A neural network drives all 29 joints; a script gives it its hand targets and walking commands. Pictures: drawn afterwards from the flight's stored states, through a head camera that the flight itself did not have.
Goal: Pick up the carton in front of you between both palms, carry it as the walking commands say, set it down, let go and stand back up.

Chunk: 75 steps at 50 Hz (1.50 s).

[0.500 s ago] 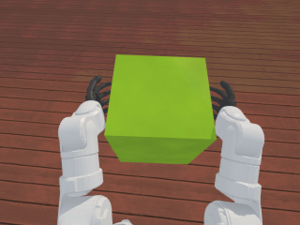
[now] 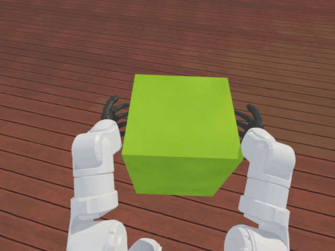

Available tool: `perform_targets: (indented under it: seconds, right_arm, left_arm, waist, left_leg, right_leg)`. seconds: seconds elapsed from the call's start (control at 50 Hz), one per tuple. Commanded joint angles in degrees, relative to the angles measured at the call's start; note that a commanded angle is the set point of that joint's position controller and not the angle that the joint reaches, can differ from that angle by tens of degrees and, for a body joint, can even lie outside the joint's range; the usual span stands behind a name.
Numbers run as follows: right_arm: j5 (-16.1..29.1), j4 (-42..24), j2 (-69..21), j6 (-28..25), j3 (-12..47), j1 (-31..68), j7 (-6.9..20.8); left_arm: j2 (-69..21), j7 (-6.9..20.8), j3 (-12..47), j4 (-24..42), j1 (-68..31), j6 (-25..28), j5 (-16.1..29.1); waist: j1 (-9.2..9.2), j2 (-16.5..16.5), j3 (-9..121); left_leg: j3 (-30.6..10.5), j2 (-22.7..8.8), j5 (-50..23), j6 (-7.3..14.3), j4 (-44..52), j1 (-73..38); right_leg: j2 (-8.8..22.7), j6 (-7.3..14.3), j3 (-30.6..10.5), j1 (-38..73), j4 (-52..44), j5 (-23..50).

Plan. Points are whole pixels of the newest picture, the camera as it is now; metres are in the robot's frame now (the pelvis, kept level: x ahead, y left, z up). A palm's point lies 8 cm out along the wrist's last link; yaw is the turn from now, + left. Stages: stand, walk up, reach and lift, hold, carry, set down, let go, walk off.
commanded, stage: carry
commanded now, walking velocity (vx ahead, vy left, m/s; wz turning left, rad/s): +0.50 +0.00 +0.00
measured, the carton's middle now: (177, 141) +0.36 +0.05 +0.06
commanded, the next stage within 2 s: none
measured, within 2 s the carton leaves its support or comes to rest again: neither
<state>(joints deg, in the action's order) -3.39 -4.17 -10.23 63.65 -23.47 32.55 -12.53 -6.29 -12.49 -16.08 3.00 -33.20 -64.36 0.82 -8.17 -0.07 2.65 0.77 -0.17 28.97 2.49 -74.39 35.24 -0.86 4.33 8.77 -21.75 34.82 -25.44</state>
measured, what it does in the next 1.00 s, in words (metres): climbs: left foot, then right foot 0.04 m higher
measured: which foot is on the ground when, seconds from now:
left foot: up 0.00-0.12, down 0.14-0.52, up 0.54-0.88, down 0.90-1.00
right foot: down 0.00-0.16, up 0.18-0.46, down 0.48-0.92, up 0.94-1.00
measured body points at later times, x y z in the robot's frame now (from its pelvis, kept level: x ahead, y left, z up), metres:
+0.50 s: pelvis +0.34 +0.00 +0.02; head +0.34 -0.01 +0.47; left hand +0.71 +0.15 +0.19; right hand +0.70 -0.17 +0.18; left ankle +0.20 +0.12 -0.70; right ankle +0.46 -0.09 -0.67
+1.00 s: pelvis +0.69 +0.01 +0.09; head +0.70 -0.01 +0.54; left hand +1.07 +0.12 +0.24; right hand +1.03 -0.19 +0.22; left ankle +0.74 +0.08 -0.62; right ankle +0.54 -0.09 -0.52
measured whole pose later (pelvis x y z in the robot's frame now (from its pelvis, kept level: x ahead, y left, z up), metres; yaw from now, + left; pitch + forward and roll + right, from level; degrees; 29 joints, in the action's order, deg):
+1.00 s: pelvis +0.69 +0.01 +0.09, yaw -1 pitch +4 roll +2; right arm -0.9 -3.9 -7.2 65.8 -16.9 34.0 -11.9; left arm -6.2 -12.3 -19.0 4.1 -34.2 -64.6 -1.9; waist 5.9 -1.4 4.5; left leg 9.2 1.4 24.5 3.8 -40.4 28.5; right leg 0.3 1.9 -0.5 -24.1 75.2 -28.5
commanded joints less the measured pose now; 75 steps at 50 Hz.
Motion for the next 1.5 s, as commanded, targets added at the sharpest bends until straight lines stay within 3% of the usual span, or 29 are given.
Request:
perform_targets:
  seconds: [0.0, 0.08, 0.1, 0.12, 0.14, 0.18, 0.24, 0.34, 0.42, 0.44, 0.46, 0.48, 0.56, 0.76, 0.82, 0.84, 0.86, 0.88, 0.92, 0.96, 1.06, 1.12, 1.18, 1.2, 1.22, 1.24, 1.26, 1.32, 1.48]
  right_arm:
    - [3.89, -3.79, -29.94, -2.67, 31.27, 31.69, -1.03]
    - [7.04, -3.26, -30.20, -0.90, 33.98, 28.86, -0.55]
    - [8.89, -2.15, -29.98, -0.06, 35.45, 27.81, -0.10]
    - [9.94, -2.75, -29.03, -0.11, 36.62, 30.79, 0.01]
    - [10.51, -0.64, -30.60, 0.44, 36.16, 29.93, 0.24]
    - [13.55, -6.35, -34.82, 0.35, 40.36, 39.15, 1.07]
    - [20.17, -7.20, -41.08, -0.22, 46.20, 45.69, 2.39]
    - [21.24, -7.41, -39.87, -1.51, 46.02, 46.33, 2.19]
    - [16.47, -1.62, -37.05, 0.17, 41.45, 36.28, 1.19]
    - [14.82, 0.34, -37.27, 0.46, 39.94, 35.05, 1.05]
    - [13.32, 1.26, -37.02, 1.11, 38.73, 32.52, 1.01]
    - [11.68, 0.99, -38.36, 0.83, 37.64, 32.64, 0.60]
    - [7.54, -1.67, -39.17, -1.60, 31.49, 35.98, -0.09]
    - [4.81, -6.03, -29.84, -1.28, 34.30, 29.14, -1.08]
    - [7.61, -4.12, -29.25, 0.61, 35.06, 28.97, -0.61]
    - [6.76, -1.20, -27.34, 1.58, 34.31, 26.98, -0.55]
    - [8.87, -1.84, -28.37, 1.65, 36.13, 29.47, -0.34]
    - [9.33, 0.13, -30.49, 1.46, 36.02, 30.34, -0.16]
    - [14.70, -5.08, -38.68, 1.26, 41.77, 38.19, 1.73]
    - [21.40, -8.75, -44.88, -0.06, 46.16, 47.19, 3.27]
    - [23.11, -10.49, -41.59, -1.99, 48.85, 47.88, 3.11]
    - [19.52, -3.92, -39.40, -0.65, 44.12, 40.72, 2.32]
    - [14.76, -2.51, -37.41, 0.71, 39.82, 34.64, 1.46]
    - [12.12, -1.51, -36.54, 0.98, 38.65, 32.24, 1.00]
    - [9.48, 1.29, -35.28, 1.55, 36.42, 31.04, 0.42]
    - [8.12, 2.14, -34.94, 1.61, 34.65, 28.68, 0.02]
    - [7.62, 1.98, -35.00, 2.01, 34.38, 31.22, -0.28]
    - [7.87, -2.30, -39.92, 0.00, 32.36, 37.71, 0.32]
    - [5.45, -6.13, -33.83, -1.75, 36.21, 32.75, 0.03]
  left_arm:
    - [-43.39, 2.52, 38.34, 9.43, -41.68, 3.55, 17.02]
    - [-39.92, 1.37, 36.24, 7.23, -34.84, 1.83, 13.02]
    - [-37.44, 0.92, 33.75, 5.58, -33.06, 1.22, 10.81]
    - [-36.65, 0.27, 30.92, 4.11, -30.86, 0.59, 8.22]
    - [-36.29, 0.00, 29.98, 4.75, -31.61, -0.06, 7.18]
    - [-37.47, 0.03, 25.65, 3.58, -32.99, -0.34, 3.83]
    - [-36.94, -0.13, 22.16, 2.29, -32.82, 0.82, 1.22]
    - [-34.77, 0.41, 22.34, -0.58, -30.20, 1.07, -0.47]
    - [-34.35, 0.77, 24.82, 0.85, -29.48, -0.04, 1.03]
    - [-34.44, 1.02, 24.63, -1.37, -29.15, -0.34, 1.89]
    - [-33.89, 1.02, 25.64, -0.47, -29.49, -0.02, 3.07]
    - [-36.03, 1.13, 27.07, 1.52, -32.36, 0.59, 4.67]
    - [-46.46, 3.29, 38.15, 10.86, -44.09, 2.70, 13.40]
    - [-39.72, 2.36, 37.61, 10.87, -36.41, 2.61, 15.50]
    - [-37.23, 1.64, 33.55, 6.11, -31.91, 0.47, 11.60]
    - [-35.24, 0.93, 31.29, 1.95, -29.70, -0.69, 8.15]
    - [-36.17, 0.63, 30.25, 3.85, -29.75, -0.78, 8.04]
    - [-36.36, 0.37, 30.26, 5.25, -32.91, -1.15, 6.78]
    - [-38.13, 0.05, 26.70, 5.49, -34.15, -0.24, 4.11]
    - [-39.07, -0.12, 23.69, 5.59, -36.00, 0.87, 2.35]
    - [-34.19, 0.09, 21.27, -0.05, -28.12, 1.39, -3.22]
    - [-33.13, 0.37, 25.66, 5.38, -33.47, 0.70, -0.26]
    - [-36.64, 0.96, 28.10, 2.28, -30.64, -1.11, 2.79]
    - [-38.00, 1.37, 29.71, 2.16, -32.09, -1.07, 4.96]
    - [-37.73, 1.55, 29.91, 2.43, -32.98, -0.98, 6.01]
    - [-36.31, 1.22, 30.08, 0.59, -33.41, -0.98, 6.01]
    - [-37.70, 1.55, 29.68, 0.09, -31.57, -0.90, 5.02]
    - [-46.87, 2.86, 37.50, 13.04, -46.76, 1.30, 13.88]
    - [-44.44, 3.53, 37.39, 7.50, -35.56, 2.62, 13.62]
  waist:
    - [5.17, 5.98, 21.96]
    - [13.89, 4.28, 27.98]
    - [14.65, -3.17, 29.01]
    - [12.41, -20.80, 29.46]
    - [13.00, -21.37, 28.55]
    - [13.93, -5.17, 23.77]
    - [13.17, 3.57, 21.11]
    - [12.10, -2.06, 18.01]
    - [2.38, -10.68, 23.32]
    - [-0.98, -2.15, 26.48]
    - [-1.00, 17.37, 29.44]
    - [1.67, 22.59, 31.97]
    - [4.33, -3.75, 25.21]
    - [2.82, 7.12, 19.98]
    - [11.96, 8.68, 24.50]
    - [16.16, 4.04, 28.18]
    - [15.08, -13.44, 31.59]
    - [14.33, -23.09, 29.02]
    - [12.37, -2.56, 28.46]
    - [13.57, 4.21, 24.62]
    - [11.61, 1.16, 19.96]
    - [10.31, -9.23, 17.01]
    - [6.24, -9.90, 19.94]
    - [2.61, -8.14, 23.66]
    - [-0.80, 2.08, 29.92]
    - [1.55, 18.91, 32.73]
    - [2.93, 16.46, 31.57]
    - [3.83, -0.07, 26.12]
    - [5.36, 11.13, 25.14]
  left_leg:
    - [2.31, -3.01, -4.30, 0.68, 23.64, -2.79]
    - [10.85, 4.12, -10.13, 2.94, 40.23, -33.59]
    - [-1.38, -3.20, -2.86, 4.68, 42.64, -43.77]
    - [-31.48, -17.92, -6.10, 10.73, 50.67, -49.52]
    - [-39.88, -18.53, -12.55, 14.65, 53.97, -51.16]
    - [-31.81, -16.44, -25.72, 15.19, 49.17, -47.99]
    - [-24.95, -16.81, -23.55, 12.19, 50.93, -45.66]
    - [-9.46, -13.65, -23.72, 9.01, 55.54, -37.10]
    - [4.02, -12.13, -44.06, 4.09, 41.65, -22.39]
    - [7.53, -6.84, -41.89, 0.64, 25.95, -14.75]
    - [6.65, 1.08, -16.86, -3.24, 7.84, -2.80]
    - [1.86, 5.28, 2.11, -3.48, -1.90, 7.43]
    - [-3.40, -2.62, -0.65, -0.60, -7.47, 12.12]
    - [7.48, -1.15, -10.39, 0.11, 29.04, 2.45]
    - [14.74, 6.29, -10.75, 3.60, 36.19, -23.23]
    - [8.48, 3.60, -8.50, 4.66, 38.70, -38.63]
    - [-23.08, -13.01, -7.64, 11.42, 46.76, -48.96]
    - [-42.03, -19.33, -26.46, 18.44, 52.30, -54.86]
    - [-31.84, -16.70, -32.21, 16.26, 47.82, -50.44]
    - [-28.33, -16.64, -24.88, 14.65, 49.97, -45.03]
    - [-13.85, -14.42, -19.69, 10.25, 55.44, -36.80]
    - [-3.04, -10.71, -21.78, 7.49, 56.65, -27.48]
    - [5.80, -9.22, -43.55, 4.35, 44.14, -25.82]
    - [8.69, -6.59, -48.18, 1.32, 32.21, -22.56]
    - [6.94, -2.21, -37.04, -1.58, 14.89, -11.59]
    - [4.22, 5.94, -2.82, -4.02, -2.42, 2.98]
    - [-1.59, 3.98, 0.27, -1.81, -8.98, 7.99]
    - [-4.42, -2.38, -2.35, 0.30, -7.67, 10.89]
    - [5.43, -0.06, -13.97, 0.57, 35.17, -11.39]
  right_leg:
    - [13.87, 6.53, -13.51, 17.47, -14.83, 15.06]
    - [10.45, 1.43, -1.65, 7.64, 4.29, 31.27]
    - [8.86, -1.11, -1.37, -2.98, 17.15, 25.88]
    - [1.01, -3.80, -2.56, -16.40, 29.94, -1.86]
    - [-1.81, -2.75, -8.08, -23.21, 38.83, -6.34]
    - [1.96, -2.59, -9.34, -29.85, 44.91, -6.92]
    - [4.38, -3.02, -9.40, -32.04, 41.87, -5.67]
    - [6.20, -2.02, -5.44, -22.83, 20.78, -0.07]
    - [-1.88, 0.22, 4.30, 10.31, 8.86, 5.83]
    - [-1.71, 2.21, -2.23, 23.49, 2.33, 4.60]
    - [13.37, 7.80, -31.03, 32.92, -7.79, 0.31]
    - [19.85, 12.54, -50.03, 40.25, -16.04, 11.54]
    - [17.20, 10.42, -34.61, 28.47, -8.73, 25.72]
    - [12.62, 6.38, -11.19, 25.96, -17.15, 30.67]
    - [11.61, 2.51, -1.30, 18.38, 0.68, 58.22]
    - [8.81, -0.40, -0.46, 7.70, 15.10, 54.40]
    - [2.03, -3.78, -2.39, -7.41, 32.11, 23.90]
    - [-6.18, -4.02, -5.94, -23.55, 47.36, -3.11]
    - [0.99, -1.91, -11.82, -27.66, 53.17, -2.91]
    - [2.48, -2.19, -11.67, -30.67, 50.60, -4.61]
    - [6.30, -1.74, -7.08, -25.73, 31.67, 4.64]
    - [4.64, -1.08, -2.44, -10.95, 11.46, 8.24]
    - [-1.49, -0.50, 5.57, 4.53, 4.15, 12.66]
    - [-2.00, 1.53, 2.21, 14.96, 0.63, 11.52]
    - [6.78, 5.96, -15.29, 30.44, -2.69, 2.92]
    - [20.73, 13.35, -44.54, 39.45, -12.84, 12.50]
    - [20.10, 14.77, -47.28, 39.01, -12.93, 20.26]
    - [19.50, 11.71, -32.77, 26.96, -7.95, 32.67]
    - [14.55, 4.84, -9.46, 16.47, -13.81, 24.69]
